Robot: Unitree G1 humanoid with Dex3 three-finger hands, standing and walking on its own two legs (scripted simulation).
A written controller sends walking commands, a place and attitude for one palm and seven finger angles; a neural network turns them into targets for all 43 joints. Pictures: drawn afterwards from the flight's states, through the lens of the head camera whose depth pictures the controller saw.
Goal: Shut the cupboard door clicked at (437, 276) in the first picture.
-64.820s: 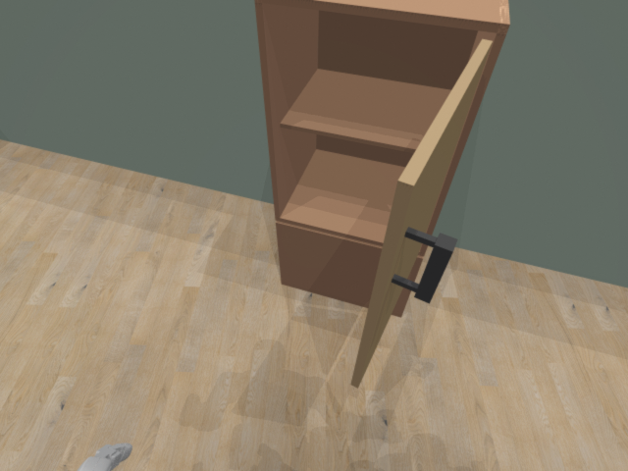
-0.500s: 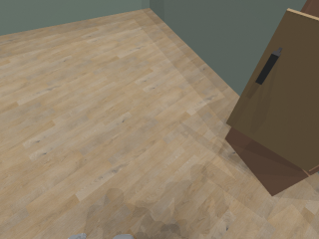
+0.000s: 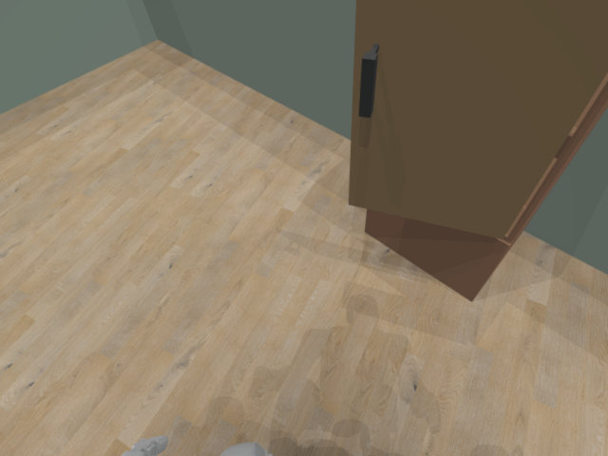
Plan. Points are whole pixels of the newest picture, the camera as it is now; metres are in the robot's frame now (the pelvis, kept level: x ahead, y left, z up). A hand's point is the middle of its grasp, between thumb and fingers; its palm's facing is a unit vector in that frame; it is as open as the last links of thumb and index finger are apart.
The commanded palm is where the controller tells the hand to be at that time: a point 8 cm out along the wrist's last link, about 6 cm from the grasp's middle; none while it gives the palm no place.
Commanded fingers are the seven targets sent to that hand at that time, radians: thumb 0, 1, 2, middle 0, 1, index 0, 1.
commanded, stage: turn to face it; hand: left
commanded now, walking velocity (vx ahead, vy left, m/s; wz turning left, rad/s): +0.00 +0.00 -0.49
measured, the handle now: (370, 80) +0.76 -0.10 +0.06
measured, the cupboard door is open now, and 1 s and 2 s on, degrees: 23 23 23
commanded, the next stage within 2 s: take the last steps up to it in 0.48 s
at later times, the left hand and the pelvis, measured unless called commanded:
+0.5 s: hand out of the picture +0.11 +0.22 -0.17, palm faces -0.16 -0.97 -0.20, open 7.4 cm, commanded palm none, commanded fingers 0.00 0.90 0.90 -0.20 -0.30 -0.20 -0.30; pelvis +0.02 +0.03 +0.01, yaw -13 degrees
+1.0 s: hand out of the picture +0.12 +0.13 -0.15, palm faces -0.31 -0.93 -0.19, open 7.4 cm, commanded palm none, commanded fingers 0.00 0.90 0.90 -0.20 -0.30 -0.20 -0.30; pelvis +0.05 -0.03 +0.02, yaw -19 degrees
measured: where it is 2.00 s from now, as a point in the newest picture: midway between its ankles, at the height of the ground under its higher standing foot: (380, 432)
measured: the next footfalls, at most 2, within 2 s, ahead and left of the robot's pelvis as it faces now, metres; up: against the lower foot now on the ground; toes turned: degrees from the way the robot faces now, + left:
left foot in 0.38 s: +0.08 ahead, +0.13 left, +0.00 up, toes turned -8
right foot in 0.80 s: -0.01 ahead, -0.10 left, +0.00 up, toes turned -22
